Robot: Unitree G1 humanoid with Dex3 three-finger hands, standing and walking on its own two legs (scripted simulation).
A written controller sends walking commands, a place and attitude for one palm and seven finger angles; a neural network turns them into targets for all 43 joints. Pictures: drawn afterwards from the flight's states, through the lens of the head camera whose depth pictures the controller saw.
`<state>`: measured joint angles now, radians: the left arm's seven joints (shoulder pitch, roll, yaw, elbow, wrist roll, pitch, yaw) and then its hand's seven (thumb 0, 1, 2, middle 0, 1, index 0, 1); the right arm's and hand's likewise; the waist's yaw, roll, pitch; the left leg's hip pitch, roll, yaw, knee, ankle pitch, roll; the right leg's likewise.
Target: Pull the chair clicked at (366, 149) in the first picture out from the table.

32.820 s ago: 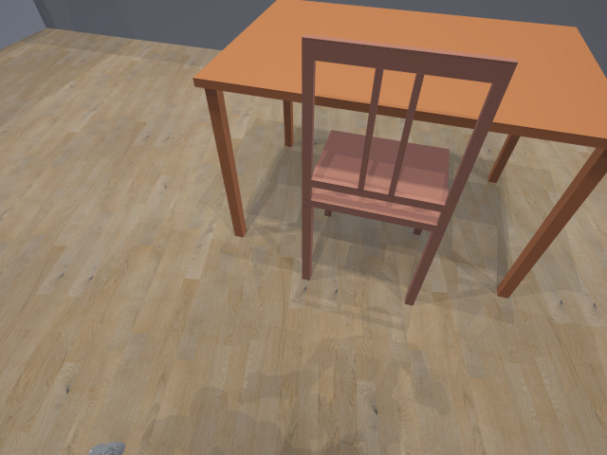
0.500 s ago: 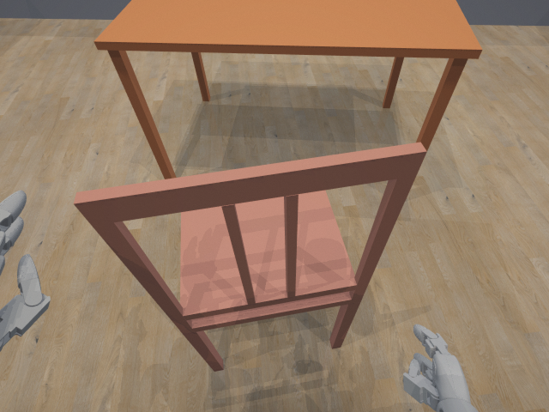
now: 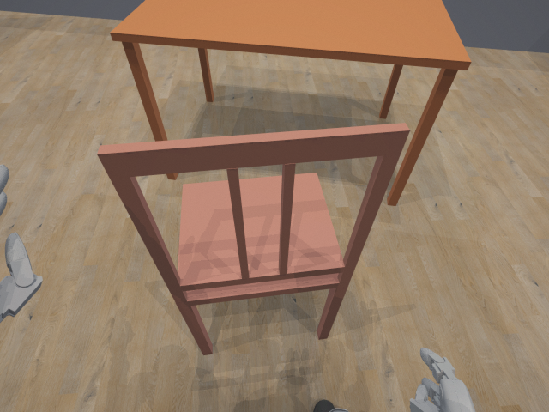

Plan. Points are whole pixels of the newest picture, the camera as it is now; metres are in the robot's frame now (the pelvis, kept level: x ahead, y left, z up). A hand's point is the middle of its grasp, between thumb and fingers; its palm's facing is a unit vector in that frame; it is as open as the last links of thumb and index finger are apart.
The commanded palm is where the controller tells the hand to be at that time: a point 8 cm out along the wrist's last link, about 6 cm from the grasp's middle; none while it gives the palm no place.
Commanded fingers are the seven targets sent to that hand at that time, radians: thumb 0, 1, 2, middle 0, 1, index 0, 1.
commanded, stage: step back with the hand held close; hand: left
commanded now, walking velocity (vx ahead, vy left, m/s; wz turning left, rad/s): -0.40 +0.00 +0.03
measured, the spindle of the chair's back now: (240, 231) +0.44 +0.10 -0.05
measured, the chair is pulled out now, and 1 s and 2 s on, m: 0.62 0.62 0.62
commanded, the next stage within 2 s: stop stepping back and stand still in 1.76 s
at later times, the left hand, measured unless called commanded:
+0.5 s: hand (1, 314) +0.17 +0.27 +0.17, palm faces +0.49 -0.70 -0.51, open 7.4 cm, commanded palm +0.10 +0.31 +0.19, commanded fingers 0.00 0.90 0.90 -0.20 -0.30 -0.20 -0.30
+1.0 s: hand (2, 309) +0.17 +0.27 +0.18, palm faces +0.54 -0.66 -0.52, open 7.4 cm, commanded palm +0.10 +0.30 +0.19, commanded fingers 0.00 0.90 0.90 -0.20 -0.30 -0.20 -0.30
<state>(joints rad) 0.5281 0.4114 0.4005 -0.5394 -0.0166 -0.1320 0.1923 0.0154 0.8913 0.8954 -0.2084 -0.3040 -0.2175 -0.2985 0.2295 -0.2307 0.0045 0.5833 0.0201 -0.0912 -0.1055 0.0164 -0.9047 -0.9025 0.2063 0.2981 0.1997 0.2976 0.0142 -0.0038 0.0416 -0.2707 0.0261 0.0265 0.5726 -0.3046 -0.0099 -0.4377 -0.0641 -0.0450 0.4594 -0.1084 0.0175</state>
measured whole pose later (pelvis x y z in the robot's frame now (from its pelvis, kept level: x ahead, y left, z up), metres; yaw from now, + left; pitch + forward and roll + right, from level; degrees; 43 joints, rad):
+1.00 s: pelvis -0.01 -0.01 -0.02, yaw +5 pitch +0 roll +1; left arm 0.51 0.44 0.51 -0.57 0.03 -0.26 0.17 0.01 0.89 0.90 -0.21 -0.30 -0.22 -0.30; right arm 0.24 -0.19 -0.04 0.62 0.00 -0.18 -0.08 0.02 -0.90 -0.90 0.21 0.30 0.20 0.30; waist 0.00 -0.05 0.05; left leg -0.40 0.03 0.01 0.78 -0.39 -0.02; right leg -0.55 -0.01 0.06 0.68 -0.13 0.03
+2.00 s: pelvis -0.13 -0.01 +0.00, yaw -2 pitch +1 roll -1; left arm 0.65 0.47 0.44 -0.56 -0.03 -0.23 0.15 0.01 0.89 0.90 -0.21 -0.30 -0.22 -0.30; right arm 0.23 -0.21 -0.01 0.61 0.03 -0.11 -0.07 0.02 -0.90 -0.90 0.21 0.30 0.20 0.30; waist -0.07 -0.05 0.02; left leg -0.32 0.03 0.03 0.58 -0.34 0.00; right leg -0.33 -0.06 -0.04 0.53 -0.22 0.05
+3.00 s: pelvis -0.12 -0.02 +0.01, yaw -1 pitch +0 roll -1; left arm 0.57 0.44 0.40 -0.51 -0.03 -0.19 0.15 0.02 0.89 0.90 -0.21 -0.30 -0.22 -0.30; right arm 0.19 -0.18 -0.01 0.65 0.02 -0.14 -0.08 0.02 -0.90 -0.90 0.21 0.30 0.20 0.30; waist -0.01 -0.03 0.05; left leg -0.22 0.02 0.02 0.44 -0.22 0.00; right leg -0.16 -0.01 0.03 0.39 -0.23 0.02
